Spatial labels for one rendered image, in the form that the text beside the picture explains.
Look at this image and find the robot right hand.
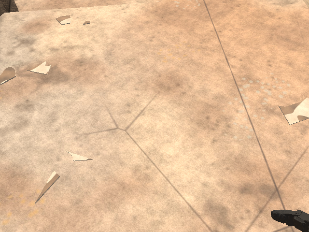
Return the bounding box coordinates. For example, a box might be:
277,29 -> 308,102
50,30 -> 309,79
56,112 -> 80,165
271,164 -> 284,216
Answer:
271,210 -> 309,232

